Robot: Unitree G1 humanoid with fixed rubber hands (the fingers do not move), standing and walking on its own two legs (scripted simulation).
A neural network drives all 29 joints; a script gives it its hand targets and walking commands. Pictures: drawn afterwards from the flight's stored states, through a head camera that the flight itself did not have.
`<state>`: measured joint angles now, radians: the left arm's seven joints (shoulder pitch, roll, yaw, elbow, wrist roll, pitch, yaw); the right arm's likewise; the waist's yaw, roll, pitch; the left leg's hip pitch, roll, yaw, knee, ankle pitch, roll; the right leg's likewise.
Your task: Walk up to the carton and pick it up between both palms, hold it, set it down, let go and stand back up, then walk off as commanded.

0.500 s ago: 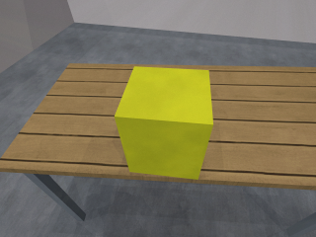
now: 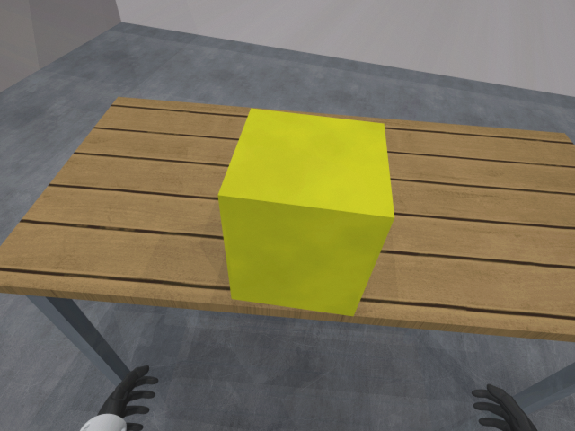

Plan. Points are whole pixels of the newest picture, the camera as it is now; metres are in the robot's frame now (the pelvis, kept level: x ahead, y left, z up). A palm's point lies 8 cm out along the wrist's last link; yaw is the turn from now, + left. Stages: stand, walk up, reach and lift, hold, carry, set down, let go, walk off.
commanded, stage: reach and lift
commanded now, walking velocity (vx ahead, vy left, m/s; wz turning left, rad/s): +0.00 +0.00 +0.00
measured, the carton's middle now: (303, 215) +0.44 +0.00 +0.05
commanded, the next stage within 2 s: none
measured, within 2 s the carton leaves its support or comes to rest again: neither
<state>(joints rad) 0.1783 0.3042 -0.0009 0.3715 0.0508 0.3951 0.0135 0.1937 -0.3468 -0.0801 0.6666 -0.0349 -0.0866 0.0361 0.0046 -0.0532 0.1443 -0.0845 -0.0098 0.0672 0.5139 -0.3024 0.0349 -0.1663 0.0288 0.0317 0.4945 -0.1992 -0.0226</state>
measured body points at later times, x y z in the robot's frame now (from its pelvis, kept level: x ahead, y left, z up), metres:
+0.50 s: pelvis +0.02 +0.00 +0.01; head -0.01 +0.00 +0.46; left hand +0.19 +0.25 -0.03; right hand +0.18 -0.25 -0.02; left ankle +0.00 +0.09 -0.73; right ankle +0.05 -0.12 -0.74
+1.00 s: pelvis +0.02 +0.01 +0.01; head +0.00 +0.02 +0.46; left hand +0.21 +0.24 +0.02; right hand +0.19 -0.22 +0.04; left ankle +0.00 +0.09 -0.73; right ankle +0.05 -0.11 -0.73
